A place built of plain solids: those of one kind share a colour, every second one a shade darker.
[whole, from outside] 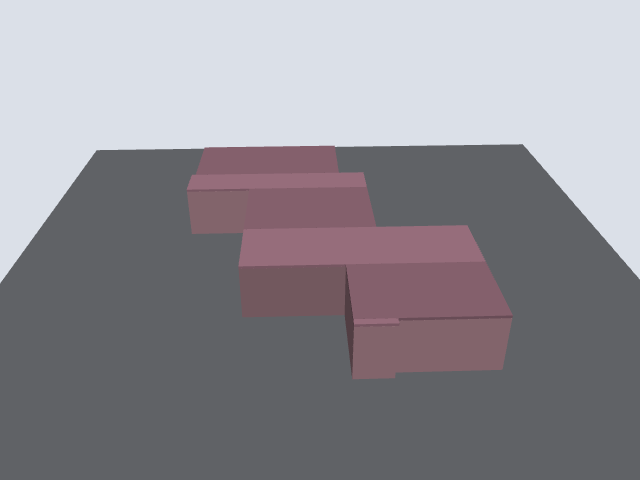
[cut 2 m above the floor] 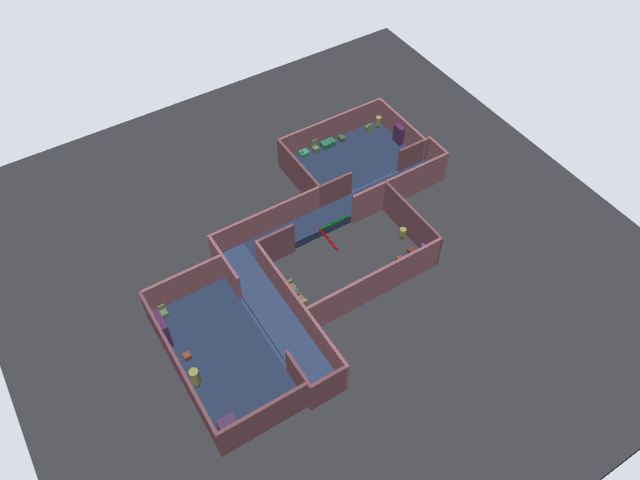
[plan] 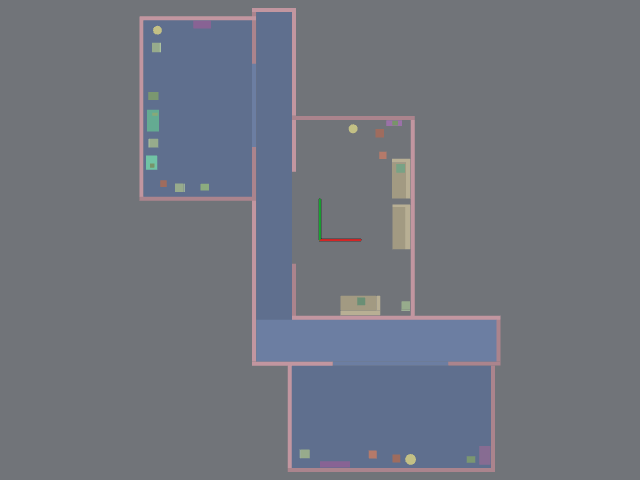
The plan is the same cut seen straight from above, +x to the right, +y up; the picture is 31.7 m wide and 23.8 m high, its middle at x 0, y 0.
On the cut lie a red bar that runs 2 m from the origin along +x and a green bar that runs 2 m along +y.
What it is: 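A storey of a split-level house; a hall and three lower rooms open beside it; the rooms' floors lie 0.64 m, 0.152 m and not at all below the hall's; a bare drop, one riser, a flush line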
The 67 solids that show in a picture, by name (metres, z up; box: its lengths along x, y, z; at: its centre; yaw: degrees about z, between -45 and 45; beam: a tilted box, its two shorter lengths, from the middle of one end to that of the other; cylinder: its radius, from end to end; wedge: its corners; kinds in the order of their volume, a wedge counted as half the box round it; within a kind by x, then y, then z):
{
 "floor_1": {"box": [5.39, 8.75, 0.69], "at": [-6.06, 6.52, 0.3]},
 "floor_2": {"box": [0.2, 4.12, 0.69], "at": [-3.27, 6.67, 0.3]},
 "floor_3": {"box": [1.78, 15.27, 0.69], "at": [-2.28, 3.67, 0.3]},
 "floor_4": {"box": [11.92, 2.07, 0.69], "at": [2.79, -4.99, 0.3]},
 "floor_5": {"box": [5.72, 0.2, 0.54], "at": [3.5, -6.13, 0.22]},
 "floor_6": {"box": [9.87, 5.08, 0.54], "at": [3.54, -8.77, 0.22]},
 "wall_1": {"box": [0.2, 8.75, 3.35], "at": [-8.86, 6.52, 1.63]},
 "wall_2": {"box": [5.79, 0.2, 3.35], "at": [-6.06, 2.05, 1.63]},
 "wall_3": {"box": [5.79, 0.2, 3.35], "at": [-6.06, 10.99, 1.63]},
 "wall_4": {"box": [0.2, 7.98, 3.35], "at": [-3.27, -2.04, 1.63]},
 "wall_5": {"box": [0.2, 2.47, 3.35], "at": [-3.27, 3.38, 1.63]},
 "wall_6": {"box": [0.2, 2.16, 3.35], "at": [-3.27, 9.81, 1.63]},
 "wall_7": {"box": [0.2, 0.21, 3.35], "at": [-3.27, 11.2, 1.63]},
 "wall_8": {"box": [2.18, 0.2, 3.35], "at": [-2.28, 11.41, 1.63]},
 "wall_9": {"box": [0.2, 5.08, 3.35], "at": [-1.5, -8.77, 1.63]},
 "wall_10": {"box": [4.01, 0.2, 3.35], "at": [-1.36, -6.13, 1.63]},
 "wall_11": {"box": [0.2, 2.58, 3.35], "at": [-1.29, -2.47, 1.63]},
 "wall_12": {"box": [0.2, 2.57, 3.35], "at": [-1.29, 4.67, 1.63]},
 "wall_13": {"box": [0.2, 5.15, 3.35], "at": [-1.29, 8.73, 1.63]},
 "wall_14": {"box": [6.09, 0.2, 3.35], "at": [1.65, 6.05, 1.63]},
 "wall_15": {"box": [10.27, 0.2, 3.35], "at": [3.54, -11.41, 1.63]},
 "wall_16": {"box": [10.35, 0.2, 3.35], "at": [3.78, -3.86, 1.63]},
 "wall_17": {"box": [0.2, 9.71, 3.35], "at": [4.6, 1.1, 1.63]},
 "wall_18": {"box": [2.6, 0.2, 3.35], "at": [7.66, -6.13, 1.63]},
 "wall_19": {"box": [0.2, 5.08, 3.35], "at": [8.58, -8.77, 1.63]},
 "wall_20": {"box": [0.2, 2.07, 3.35], "at": [8.86, -4.99, 1.63]},
 "roof_1": {"box": [7.76, 4.94, 0.16], "at": [-5.07, 8.62, 3.38]},
 "roof_2": {"box": [2.18, 0.41, 0.16], "at": [-2.28, 11.3, 3.38]},
 "roof_3": {"box": [13.65, 4.21, 0.16], "at": [-2.13, 4.05, 3.38]},
 "roof_4": {"box": [8.06, 5.71, 0.16], "at": [0.66, -0.91, 3.38]},
 "roof_5": {"box": [12.32, 2.47, 0.16], "at": [2.79, -4.99, 3.38]},
 "roof_6": {"box": [10.27, 5.28, 0.16], "at": [3.54, -8.87, 3.38]},
 "sofa_1": {"box": [0.19, 0.73, 0.71], "at": [1.11, -3.13, 0.31]},
 "sofa_2": {"box": [1.98, 0.24, 0.89], "at": [2.0, -3.62, 0.39]},
 "sofa_3": {"box": [1.59, 0.73, 0.5], "at": [2.0, -3.13, 0.2]},
 "sofa_4": {"box": [0.19, 0.73, 0.71], "at": [2.89, -3.13, 0.31]},
 "sofa_5": {"box": [0.64, 1.97, 0.52], "at": [3.91, 0.65, 0.21]},
 "sofa_6": {"box": [0.7, 0.19, 0.64], "at": [3.92, 2.15, 0.27]},
 "sofa_7": {"box": [0.7, 1.59, 0.47], "at": [3.92, 3.04, 0.19]},
 "sofa_8": {"box": [0.7, 0.19, 0.64], "at": [3.92, 3.93, 0.27]},
 "sofa_9": {"box": [0.25, 2.21, 0.99], "at": [4.35, 0.65, 0.45]},
 "sofa_10": {"box": [0.21, 1.97, 0.93], "at": [4.37, 3.04, 0.41]},
 "case_1": {"box": [0.89, 0.39, 1.51], "at": [-5.84, 10.68, 1.4]},
 "case_2": {"box": [1.49, 0.32, 2.03], "at": [0.74, -11.13, 1.51]},
 "case_3": {"box": [0.78, 0.28, 0.98], "at": [3.68, 5.79, 0.44]},
 "wardrobe_1": {"box": [0.56, 0.94, 2.08], "at": [8.18, -10.68, 1.53]},
 "bush_1": {"cylinder": 0.22, "from": [-8.06, 10.4, 0.93], "to": [-8.06, 10.4, 1.61]},
 "bush_2": {"cylinder": 0.22, "from": [1.64, 5.51, 0.39], "to": [1.64, 5.51, 0.93]},
 "bush_3": {"cylinder": 0.27, "from": [4.49, -10.88, 0.91], "to": [4.49, -10.88, 2.04]},
 "lowtable_1": {"box": [0.56, 0.7, 0.38], "at": [-8.35, 3.83, 0.83]},
 "lowtable_2": {"box": [0.6, 1.08, 0.44], "at": [-8.28, 5.92, 0.86]},
 "chair_1": {"box": [0.43, 0.43, 0.41], "at": [-8.23, 4.81, 0.85]},
 "chair_2": {"box": [0.39, 0.48, 0.44], "at": [-8.14, 9.55, 0.86]},
 "chair_3": {"box": [0.06, 0.48, 0.77], "at": [-7.92, 9.55, 1.03]},
 "chair_4": {"box": [0.44, 0.42, 0.41], "at": [-6.97, 2.59, 0.85]},
 "chair_5": {"box": [0.45, 0.43, 0.42], "at": [-0.72, -10.61, 0.7]},
 "chair_6": {"box": [0.42, 0.43, 0.46], "at": [4.25, -3.25, 0.18]},
 "basket_1": {"box": [0.33, 0.33, 0.32], "at": [-7.76, 2.8, 0.81]},
 "basket_2": {"box": [0.41, 0.41, 0.37], "at": [2.62, -10.63, 0.68]},
 "basket_3": {"box": [0.43, 0.43, 0.36], "at": [2.97, 5.3, 0.13]},
 "basket_4": {"box": [0.35, 0.35, 0.38], "at": [3.12, 4.2, 0.14]},
 "basket_5": {"box": [0.39, 0.39, 0.33], "at": [3.79, -10.83, 0.66]},
 "toybox_1": {"box": [0.51, 0.39, 0.35], "at": [-8.27, 7.14, 0.82]},
 "toybox_2": {"box": [0.42, 0.34, 0.28], "at": [-5.71, 2.63, 0.78]},
 "toybox_3": {"box": [0.43, 0.32, 0.31], "at": [7.49, -10.89, 0.65]},
 "cushion_1": {"box": [0.4, 0.4, 0.13], "at": [2.04, -3.04, 0.52]},
 "cushion_2": {"box": [0.44, 0.44, 0.16], "at": [3.99, 3.55, 0.5]}
}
